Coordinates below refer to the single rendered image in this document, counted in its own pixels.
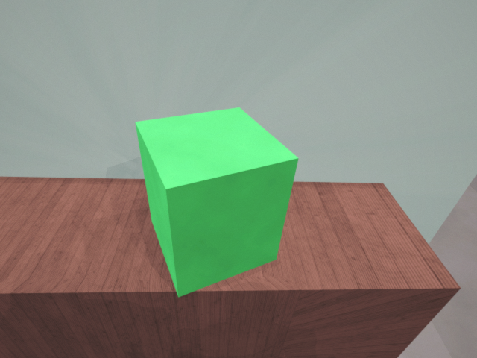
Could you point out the pedestal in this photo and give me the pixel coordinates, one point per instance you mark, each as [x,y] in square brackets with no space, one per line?
[82,275]

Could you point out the carton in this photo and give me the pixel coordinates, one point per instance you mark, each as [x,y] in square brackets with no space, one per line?
[218,188]

